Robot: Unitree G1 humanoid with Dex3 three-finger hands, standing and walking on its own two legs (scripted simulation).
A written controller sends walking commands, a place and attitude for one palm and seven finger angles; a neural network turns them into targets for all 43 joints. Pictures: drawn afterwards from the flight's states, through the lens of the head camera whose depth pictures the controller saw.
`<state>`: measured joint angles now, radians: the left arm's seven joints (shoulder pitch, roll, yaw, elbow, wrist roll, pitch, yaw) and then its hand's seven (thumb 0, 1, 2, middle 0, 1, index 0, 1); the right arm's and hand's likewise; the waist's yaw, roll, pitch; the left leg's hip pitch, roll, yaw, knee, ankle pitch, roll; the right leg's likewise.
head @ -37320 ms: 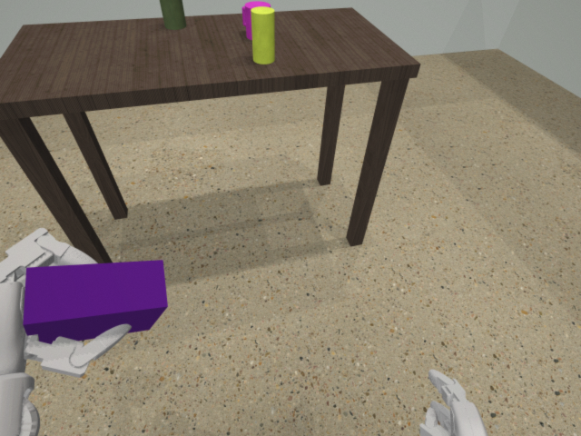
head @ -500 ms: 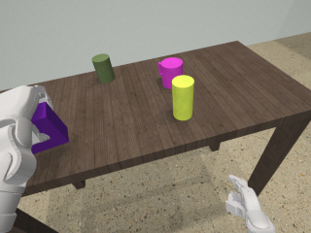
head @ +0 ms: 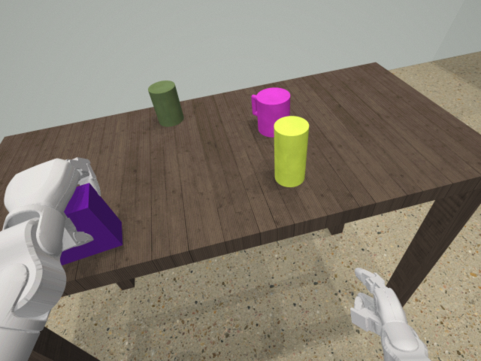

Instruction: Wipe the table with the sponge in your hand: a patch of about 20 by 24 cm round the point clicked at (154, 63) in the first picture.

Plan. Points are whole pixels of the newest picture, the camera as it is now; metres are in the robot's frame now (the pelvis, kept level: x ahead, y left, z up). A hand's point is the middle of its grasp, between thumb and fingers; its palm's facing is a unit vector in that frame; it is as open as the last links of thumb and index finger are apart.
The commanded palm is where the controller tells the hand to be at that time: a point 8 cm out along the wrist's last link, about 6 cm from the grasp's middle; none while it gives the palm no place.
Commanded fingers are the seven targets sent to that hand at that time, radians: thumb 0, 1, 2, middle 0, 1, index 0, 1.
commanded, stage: lower the sponge onto the table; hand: left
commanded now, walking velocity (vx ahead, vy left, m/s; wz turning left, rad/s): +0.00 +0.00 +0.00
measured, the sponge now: (81, 231) +0.25 +0.32 +0.11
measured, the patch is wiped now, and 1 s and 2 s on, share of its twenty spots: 0.15 0.15 0.20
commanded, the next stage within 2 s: wipe forward along the first lane in 0.54 s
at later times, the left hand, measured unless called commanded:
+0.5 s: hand (94, 211) +0.26 +0.28 +0.15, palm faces +0.05 -0.06 -1.00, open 9.3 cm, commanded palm +0.23 +0.29 +0.23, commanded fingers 0.00 0.10 1.30 -1.20 -1.60 -1.20 -1.60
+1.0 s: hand (95, 189) +0.30 +0.30 +0.15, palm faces +0.04 -0.02 -1.00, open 9.4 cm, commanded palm +0.27 +0.30 +0.21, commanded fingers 0.00 0.10 1.30 -1.20 -1.60 -1.20 -1.60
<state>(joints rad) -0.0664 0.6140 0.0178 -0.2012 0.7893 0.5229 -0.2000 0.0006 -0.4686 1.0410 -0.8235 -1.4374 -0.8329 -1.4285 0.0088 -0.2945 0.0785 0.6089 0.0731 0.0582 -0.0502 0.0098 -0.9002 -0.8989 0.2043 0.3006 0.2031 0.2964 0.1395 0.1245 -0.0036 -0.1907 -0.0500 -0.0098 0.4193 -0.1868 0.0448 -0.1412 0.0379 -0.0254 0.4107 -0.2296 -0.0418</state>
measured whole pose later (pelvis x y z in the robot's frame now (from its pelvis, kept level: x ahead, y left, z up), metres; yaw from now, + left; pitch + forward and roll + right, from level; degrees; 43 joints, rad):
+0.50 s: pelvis +0.00 +0.01 +0.00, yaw +0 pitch -3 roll +0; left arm -0.05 0.59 -0.08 -0.25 0.87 0.41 -0.18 0.00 -0.47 1.05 -0.82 -1.44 -0.83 -1.43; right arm 0.03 -0.28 0.08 0.63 0.04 0.05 -0.05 0.01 -0.90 -0.90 0.20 0.30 0.20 0.30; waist 0.15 0.11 0.00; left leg -0.18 -0.06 0.00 0.41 -0.19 0.05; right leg -0.14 0.03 -0.02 0.42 -0.24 -0.04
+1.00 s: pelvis +0.01 -0.01 +0.00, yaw +1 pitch -2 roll +0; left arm -0.24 0.60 -0.06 0.03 0.90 0.38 -0.17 0.00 -0.48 1.05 -0.83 -1.42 -0.84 -1.42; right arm 0.03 -0.27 0.08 0.65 0.06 0.04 -0.06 0.01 -0.90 -0.90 0.20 0.30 0.20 0.30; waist 0.12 0.09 -0.01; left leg -0.19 -0.05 -0.02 0.40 -0.19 0.04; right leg -0.14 0.04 -0.04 0.40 -0.24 -0.05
